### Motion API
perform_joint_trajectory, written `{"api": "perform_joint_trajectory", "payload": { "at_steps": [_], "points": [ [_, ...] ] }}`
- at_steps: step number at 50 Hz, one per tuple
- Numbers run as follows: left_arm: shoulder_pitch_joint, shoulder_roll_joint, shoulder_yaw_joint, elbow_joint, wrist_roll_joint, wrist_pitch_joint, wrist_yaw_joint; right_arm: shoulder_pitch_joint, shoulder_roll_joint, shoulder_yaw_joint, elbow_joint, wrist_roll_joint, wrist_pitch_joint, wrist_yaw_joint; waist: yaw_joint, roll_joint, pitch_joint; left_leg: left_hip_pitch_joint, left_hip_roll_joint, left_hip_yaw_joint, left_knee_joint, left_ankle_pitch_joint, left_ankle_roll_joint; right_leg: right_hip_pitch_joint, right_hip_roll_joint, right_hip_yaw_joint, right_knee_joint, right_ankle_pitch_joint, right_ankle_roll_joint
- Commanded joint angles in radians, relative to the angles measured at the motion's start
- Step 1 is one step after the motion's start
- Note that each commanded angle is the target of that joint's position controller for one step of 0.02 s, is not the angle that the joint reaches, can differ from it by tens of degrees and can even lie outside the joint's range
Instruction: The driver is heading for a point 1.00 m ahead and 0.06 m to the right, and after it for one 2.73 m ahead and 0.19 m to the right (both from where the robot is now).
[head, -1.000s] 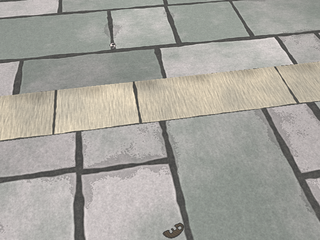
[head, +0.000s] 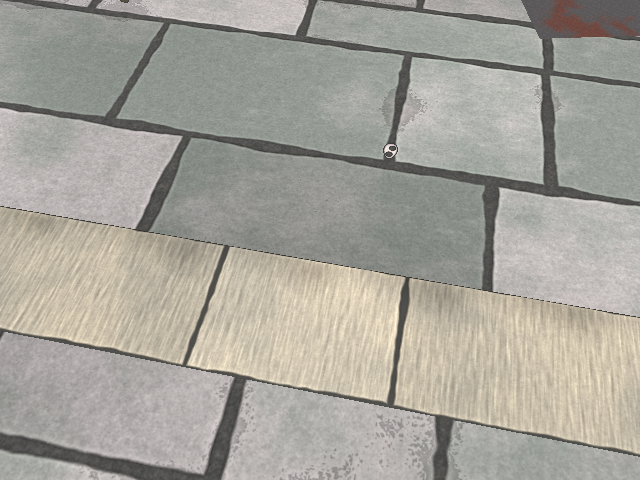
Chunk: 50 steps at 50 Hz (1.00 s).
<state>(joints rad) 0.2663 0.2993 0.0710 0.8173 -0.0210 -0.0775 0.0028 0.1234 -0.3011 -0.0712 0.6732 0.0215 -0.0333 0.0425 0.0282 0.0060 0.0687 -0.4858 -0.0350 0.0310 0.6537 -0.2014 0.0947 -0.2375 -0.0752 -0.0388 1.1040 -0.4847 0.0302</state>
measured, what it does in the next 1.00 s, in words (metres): walks ahead: right foot, then left foot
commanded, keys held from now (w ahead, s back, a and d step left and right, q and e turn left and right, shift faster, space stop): w+q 0.24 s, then w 0.38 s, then w+e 0.38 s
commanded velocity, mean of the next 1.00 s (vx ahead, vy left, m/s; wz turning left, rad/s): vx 0.50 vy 0.00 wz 0.16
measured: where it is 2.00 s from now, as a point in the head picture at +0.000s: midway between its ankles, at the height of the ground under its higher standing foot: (355, 265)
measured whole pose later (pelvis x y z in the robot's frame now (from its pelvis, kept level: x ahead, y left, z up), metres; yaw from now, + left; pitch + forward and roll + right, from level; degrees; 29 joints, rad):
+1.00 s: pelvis +0.58 +0.04 +0.02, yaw +5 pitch +3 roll +0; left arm 0.43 0.23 0.03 0.92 0.07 -0.11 -0.08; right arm 0.05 -0.22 0.00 0.72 -0.05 -0.11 0.00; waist 0.06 -0.01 -0.02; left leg -0.39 0.02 0.08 0.50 -0.17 0.04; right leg -0.27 0.03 0.06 1.03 -0.43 -0.05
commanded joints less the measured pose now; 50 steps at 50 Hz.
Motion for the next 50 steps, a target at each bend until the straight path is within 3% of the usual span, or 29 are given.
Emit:
{"api": "perform_joint_trajectory", "payload": {
  "at_steps": [1,2,3,5,11,14,17,18,19,20,21,22,23,24,25,26,28,31,33,35,38,42,44,45,46,47,48,49,50],
  "points": [
    [-0.093,0.118,0.014,-0.134,0.001,-0.066,0.001,0.180,-0.157,-0.045,-0.023,-0.003,-0.024,-0.008,-0.087,0.020,-0.178,0.564,0.281,-0.534,-0.366,-0.025,0.209,-0.552,-0.023,0.114,0.149,0.096,-0.037],
    [-0.076,0.130,0.022,-0.124,0.021,-0.058,0.006,0.124,-0.124,-0.034,-0.038,-0.011,-0.025,-0.012,-0.045,0.037,-0.146,0.443,0.247,-0.455,-0.379,0.075,0.191,-0.470,-0.050,0.120,0.074,0.143,-0.032],
    [-0.060,0.130,0.026,-0.120,0.026,-0.045,0.004,0.094,-0.113,-0.029,-0.055,-0.020,-0.024,-0.017,-0.020,0.056,-0.134,0.369,0.223,-0.423,-0.402,0.124,0.189,-0.411,-0.058,0.122,0.044,0.172,-0.025],
    [-0.053,0.105,0.022,-0.120,0.035,-0.026,0.004,0.093,-0.124,-0.033,-0.057,-0.018,-0.030,-0.026,-0.007,0.049,-0.128,0.298,0.202,-0.370,-0.426,0.225,0.200,-0.374,-0.046,0.104,-0.026,0.215,0.002],
    [-0.258,0.046,-0.004,-0.174,0.029,-0.023,-0.006,0.182,-0.148,-0.042,-0.019,-0.002,-0.024,-0.056,-0.077,0.072,-0.069,0.240,0.132,-0.283,-0.420,0.154,0.138,-0.336,0.028,0.094,-0.439,0.539,0.041],
    [-0.318,0.055,-0.006,-0.189,0.016,-0.036,-0.024,0.230,-0.147,-0.041,0.007,0.002,-0.019,-0.059,-0.106,0.085,-0.058,0.268,0.158,-0.315,-0.395,0.097,0.127,-0.287,0.049,0.095,-0.541,0.598,0.030],
    [-0.315,0.083,0.003,-0.193,0.016,-0.050,-0.039,0.260,-0.131,-0.037,0.030,-0.002,-0.013,-0.062,-0.102,0.100,-0.052,0.366,0.205,-0.374,-0.323,0.115,0.113,-0.276,0.049,0.102,-0.597,0.525,-0.009],
    [-0.241,-0.001,-0.057,-0.171,0.117,-0.018,-0.039,0.280,-0.089,0.008,0.084,-0.170,-0.053,0.022,-0.052,0.128,-0.005,0.369,0.265,-0.412,-0.330,0.188,0.121,-0.298,0.013,0.125,-0.500,0.530,-0.023],
    [-0.213,0.054,-0.040,-0.178,0.104,-0.002,-0.033,0.229,-0.096,-0.008,0.071,-0.140,-0.076,0.047,-0.011,0.088,-0.007,0.392,0.267,-0.405,-0.291,0.304,0.102,-0.260,0.016,0.092,-0.540,0.445,-0.051],
    [-0.177,0.114,-0.025,-0.168,0.079,0.000,-0.027,0.211,-0.115,-0.007,0.078,-0.110,-0.090,0.060,0.023,0.048,-0.056,0.372,0.209,-0.365,-0.219,0.414,0.066,-0.111,0.044,0.039,-0.580,0.475,-0.078],
    [-0.063,0.160,-0.007,-0.134,0.059,-0.012,-0.020,0.239,-0.096,0.000,0.092,-0.108,-0.099,0.071,0.051,-0.012,-0.161,0.313,0.095,-0.301,-0.034,0.471,0.011,0.128,0.056,0.046,-0.554,0.500,-0.131],
    [0.103,0.200,-0.007,-0.095,0.065,-0.025,-0.024,0.425,0.008,0.031,0.099,-0.129,-0.106,0.062,0.015,-0.222,-0.425,0.098,-0.067,-0.243,0.250,0.158,-0.049,0.575,-0.097,0.288,-0.540,0.547,-0.345],
    [0.249,0.154,-0.026,-0.068,0.079,-0.024,-0.025,0.419,0.019,0.044,0.097,-0.134,-0.113,0.076,0.093,-0.301,-0.453,-0.261,-0.169,-0.200,0.543,-0.393,-0.092,0.794,-0.249,0.679,-0.707,0.234,-0.456],
    [0.287,0.109,-0.031,-0.035,0.089,-0.035,-0.021,0.198,-0.058,0.019,0.054,-0.114,-0.108,0.067,0.152,-0.143,-0.181,-0.465,-0.090,-0.213,0.694,-0.333,-0.061,0.615,-0.240,0.711,-0.820,-0.034,-0.343],
    [0.189,0.104,-0.033,-0.036,0.075,-0.039,-0.021,0.152,-0.062,0.015,0.051,-0.098,-0.103,0.034,0.092,-0.086,-0.050,-0.472,-0.020,-0.203,0.712,-0.205,-0.049,0.409,-0.240,0.635,-0.855,-0.074,-0.310],
    [0.107,0.043,-0.053,-0.050,0.072,-0.037,-0.019,0.170,-0.056,0.024,0.059,-0.103,-0.097,0.010,0.042,-0.078,-0.073,-0.389,0.040,-0.213,0.644,-0.107,-0.032,0.283,-0.230,0.565,-0.885,0.020,-0.313],
    [0.032,-0.041,-0.082,-0.058,0.069,-0.041,-0.004,0.143,-0.010,0.046,0.057,-0.136,-0.080,0.000,-0.012,-0.062,-0.096,-0.250,0.107,-0.188,0.543,-0.039,-0.033,0.152,-0.195,0.431,-0.943,0.227,-0.298],
    [0.021,0.013,-0.058,-0.056,0.080,-0.057,-0.002,0.079,0.006,0.052,0.038,-0.115,-0.061,0.006,-0.010,-0.052,-0.079,-0.243,0.129,-0.125,0.370,-0.003,-0.077,0.110,-0.138,0.270,-0.987,0.371,-0.305],
    [0.081,0.038,-0.047,-0.030,0.092,-0.060,-0.027,0.028,0.030,0.064,0.023,-0.110,-0.055,0.011,0.010,-0.024,-0.075,-0.225,0.133,-0.075,0.217,0.116,-0.106,0.093,-0.114,0.214,-0.980,0.520,-0.323],
    [0.128,0.038,-0.043,0.001,0.085,-0.057,-0.063,-0.029,0.057,0.078,0.008,-0.104,-0.041,0.018,0.022,-0.035,-0.052,-0.117,0.110,-0.032,0.077,0.213,-0.107,0.009,-0.072,0.157,-0.961,0.588,-0.310],
    [0.202,0.057,-0.030,0.037,0.080,-0.051,-0.103,-0.116,0.018,0.072,-0.022,-0.104,-0.028,0.021,0.039,-0.057,-0.030,-0.075,0.082,-0.024,-0.010,0.252,-0.085,0.030,-0.096,0.201,-0.913,0.617,-0.319],
    [0.263,0.066,-0.019,0.074,0.081,-0.040,-0.098,-0.237,-0.012,0.063,-0.054,-0.091,-0.036,-0.002,0.056,-0.070,-0.022,-0.093,0.068,-0.024,-0.133,0.163,-0.054,0.234,-0.144,0.274,-0.840,0.674,-0.291],
    [0.229,0.091,-0.008,0.075,0.087,-0.036,-0.092,-0.187,-0.039,0.050,-0.044,-0.069,-0.049,-0.009,-0.008,-0.076,-0.058,0.145,0.041,0.015,-0.173,0.212,-0.001,0.169,-0.117,0.248,-0.760,0.885,-0.242],
    [0.200,0.094,-0.006,0.063,0.094,-0.044,-0.089,-0.060,-0.099,0.027,-0.010,-0.053,-0.061,-0.017,-0.064,-0.061,-0.144,0.396,0.051,0.002,-0.111,0.266,0.061,0.055,-0.052,0.207,-0.632,0.961,-0.179],
    [0.269,-0.006,-0.035,0.037,0.102,-0.058,-0.082,0.143,-0.152,0.016,0.033,-0.057,-0.072,-0.024,-0.099,0.088,-0.395,0.841,0.231,-0.181,-0.052,0.465,0.247,-0.169,0.076,0.142,-0.335,0.736,-0.097],
    [0.326,-0.092,-0.072,0.019,0.110,-0.072,-0.090,0.360,-0.126,0.025,0.083,-0.062,-0.066,-0.034,-0.154,0.261,-0.595,1.165,0.507,-0.629,-0.234,0.292,0.421,-0.459,0.198,0.099,-0.046,-0.036,-0.043],
    [0.135,-0.003,-0.037,0.021,0.084,-0.064,-0.095,0.421,-0.074,0.022,0.124,-0.086,-0.070,-0.049,-0.224,0.098,-0.318,0.934,0.457,-0.606,-0.340,-0.022,0.263,-0.601,0.108,0.161,0.131,-0.036,-0.077],
    [0.079,0.000,-0.029,0.018,0.070,-0.059,-0.075,0.312,-0.073,0.019,0.126,-0.073,-0.075,-0.055,-0.165,0.095,-0.120,0.679,0.425,-0.464,-0.398,-0.145,0.187,-0.614,0.045,0.138,0.165,0.055,-0.100],
    [0.094,0.007,-0.026,0.030,0.083,-0.052,-0.056,0.231,-0.009,0.039,0.116,-0.064,-0.071,-0.063,-0.108,0.080,-0.111,0.556,0.398,-0.380,-0.439,-0.080,0.163,-0.545,0.003,0.129,0.114,0.115,-0.110]
  ]
}}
